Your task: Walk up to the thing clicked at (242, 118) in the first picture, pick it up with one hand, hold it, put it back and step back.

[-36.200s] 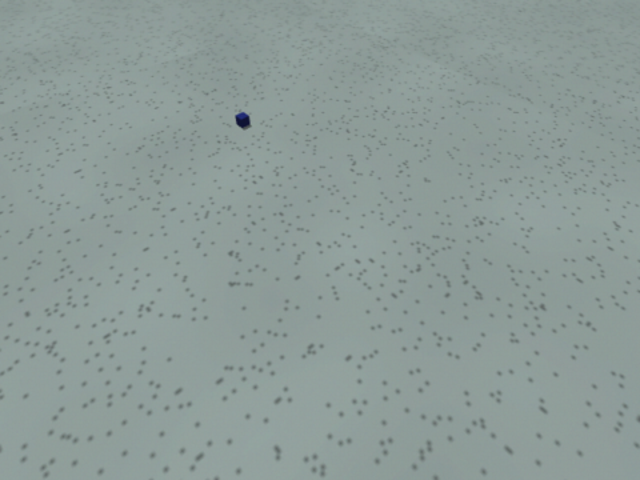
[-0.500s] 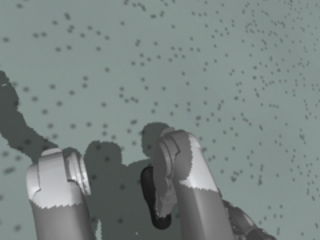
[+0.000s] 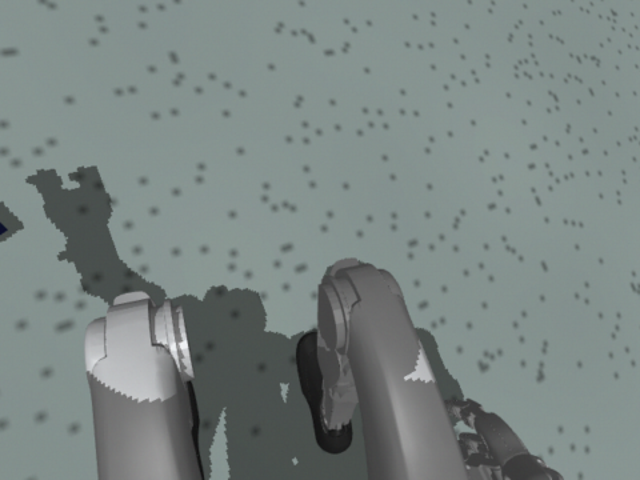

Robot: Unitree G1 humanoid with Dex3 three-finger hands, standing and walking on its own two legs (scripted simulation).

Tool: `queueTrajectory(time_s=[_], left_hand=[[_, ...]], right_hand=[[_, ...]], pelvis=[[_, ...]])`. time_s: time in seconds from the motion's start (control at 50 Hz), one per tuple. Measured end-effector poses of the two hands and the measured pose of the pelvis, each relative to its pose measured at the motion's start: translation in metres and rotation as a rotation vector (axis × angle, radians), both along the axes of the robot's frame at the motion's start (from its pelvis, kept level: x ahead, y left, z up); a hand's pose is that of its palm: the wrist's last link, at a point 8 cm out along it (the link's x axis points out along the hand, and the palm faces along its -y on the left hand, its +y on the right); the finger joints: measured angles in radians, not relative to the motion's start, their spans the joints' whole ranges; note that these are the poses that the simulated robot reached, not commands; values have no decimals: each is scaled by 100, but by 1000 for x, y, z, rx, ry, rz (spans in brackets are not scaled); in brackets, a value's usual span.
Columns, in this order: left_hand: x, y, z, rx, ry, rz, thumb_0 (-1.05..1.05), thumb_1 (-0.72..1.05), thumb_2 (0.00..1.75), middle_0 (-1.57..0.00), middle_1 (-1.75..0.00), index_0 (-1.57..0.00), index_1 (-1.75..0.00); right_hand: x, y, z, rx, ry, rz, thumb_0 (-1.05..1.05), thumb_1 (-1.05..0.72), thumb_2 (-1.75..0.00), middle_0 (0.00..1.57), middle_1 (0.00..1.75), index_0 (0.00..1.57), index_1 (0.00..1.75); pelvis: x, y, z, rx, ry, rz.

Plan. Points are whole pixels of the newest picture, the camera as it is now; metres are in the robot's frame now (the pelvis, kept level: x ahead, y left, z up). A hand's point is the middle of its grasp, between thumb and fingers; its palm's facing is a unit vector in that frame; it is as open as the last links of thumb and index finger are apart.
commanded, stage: withdraw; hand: left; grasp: from above
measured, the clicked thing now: out of the picture +0.46 +0.40 -0.32
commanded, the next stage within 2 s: home in 0.02 s
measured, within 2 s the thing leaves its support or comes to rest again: neither
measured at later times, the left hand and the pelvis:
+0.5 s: hand out of the picture +0.40 +0.36 -0.08, palm faces -0.36 -0.34 -0.87, open 11.4 cm; pelvis +0.01 +0.00 +0.04, yaw +2 degrees
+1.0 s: hand out of the picture +0.26 +0.27 +0.14, palm faces +0.03 -0.90 -0.44, open 7.5 cm; pelvis +0.03 +0.00 +0.23, yaw +8 degrees
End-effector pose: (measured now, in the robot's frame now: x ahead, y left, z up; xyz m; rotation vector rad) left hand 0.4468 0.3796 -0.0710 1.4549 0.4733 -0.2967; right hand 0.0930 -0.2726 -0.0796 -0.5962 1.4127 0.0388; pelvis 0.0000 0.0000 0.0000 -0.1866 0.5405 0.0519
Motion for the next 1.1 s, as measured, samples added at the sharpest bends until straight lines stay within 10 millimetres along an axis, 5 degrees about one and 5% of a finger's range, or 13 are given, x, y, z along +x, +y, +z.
queueTrajectory(time_s=[0.1,0.2,0.3,0.4,0.52,0.7,0.84,0.96,1.1], left_hand=[[0,-6,-28,13,-39,4,0,-38,91,-19,-92,-19,-92],[3,-2,-35,50,-90,40,0,-32,87,-22,-87,-22,-86],[3,4,-22,67,-104,110,0,-22,84,-23,-73,-22,-73],[-11,3,8,14,-81,184,0,-8,83,-24,-61,-22,-62],[-52,-5,60,-164,-51,300,0,18,79,-22,-46,-20,-48],[-122,-22,135,-442,-39,466,0,66,83,-21,-33,-20,-33],[-165,-42,188,-618,-58,626,1,82,87,-21,-30,-20,-31],[-192,-63,232,-756,-49,780,1,87,88,-21,-30,-21,-30],[-215,-86,287,-876,-21,940,1,90,89,-21,-30,-20,-30]], right_hand=[[-14,0,-14,-1,35,-11,0,-89,-90,21,30,21,30],[-25,4,-26,12,40,-44,0,-89,-90,21,30,21,30],[-26,11,-27,46,25,-94,1,-89,-90,21,30,21,30],[-16,18,-10,87,-9,-144,1,-89,-90,21,30,21,30],[16,21,31,116,-97,-150,1,-89,-90,21,30,21,30],[93,27,108,142,-330,-71,1,-90,-90,21,30,21,29],[145,45,167,201,-513,-24,1,-90,-90,20,30,20,29],[167,63,216,253,-615,-18,1,-90,-90,21,30,20,29],[167,72,273,268,-669,-45,1,-90,-90,21,30,21,29]], pelvis=[[-1,-1,-16,-4,-16,-6],[0,-2,-27,-1,-17,-8],[3,-1,-22,1,8,-7],[6,0,4,8,44,5],[9,2,53,21,67,19],[12,2,125,46,35,42],[17,1,173,69,-14,63],[27,-1,216,88,-62,79],[44,-2,270,108,-136,95]])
